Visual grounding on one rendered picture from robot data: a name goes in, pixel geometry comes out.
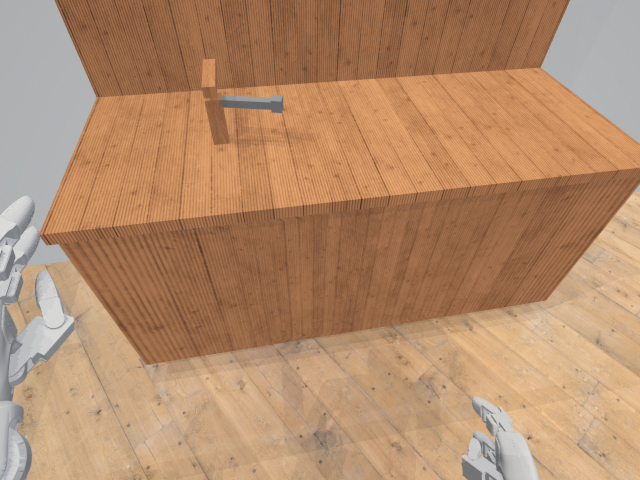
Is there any right robot hand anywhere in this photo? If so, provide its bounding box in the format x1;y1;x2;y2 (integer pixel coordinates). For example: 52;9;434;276
462;396;539;480

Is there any left robot hand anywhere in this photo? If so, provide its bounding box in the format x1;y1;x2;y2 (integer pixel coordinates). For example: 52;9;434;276
0;195;75;401

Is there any tap lever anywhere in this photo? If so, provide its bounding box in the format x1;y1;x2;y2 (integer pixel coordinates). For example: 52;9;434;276
221;95;283;113

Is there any robot left forearm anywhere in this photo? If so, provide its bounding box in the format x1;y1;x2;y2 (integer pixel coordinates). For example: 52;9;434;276
0;401;32;480

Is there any counter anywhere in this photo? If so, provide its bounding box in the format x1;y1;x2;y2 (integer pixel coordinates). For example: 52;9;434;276
40;0;640;365

